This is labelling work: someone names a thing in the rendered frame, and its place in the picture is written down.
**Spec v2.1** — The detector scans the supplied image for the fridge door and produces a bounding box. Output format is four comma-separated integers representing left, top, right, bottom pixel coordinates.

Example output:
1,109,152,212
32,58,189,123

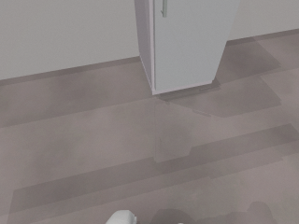
152,0,241,91

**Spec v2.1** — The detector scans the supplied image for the left robot thigh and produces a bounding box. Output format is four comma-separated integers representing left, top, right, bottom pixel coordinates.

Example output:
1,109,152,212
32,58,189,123
106,210,137,224

